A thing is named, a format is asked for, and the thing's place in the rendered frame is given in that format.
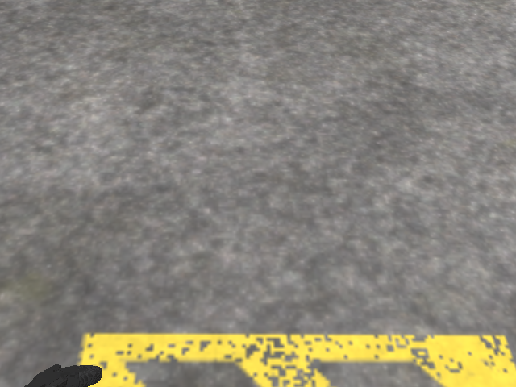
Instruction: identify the robot left hand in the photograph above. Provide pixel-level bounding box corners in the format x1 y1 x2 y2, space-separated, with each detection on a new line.
24 364 102 387

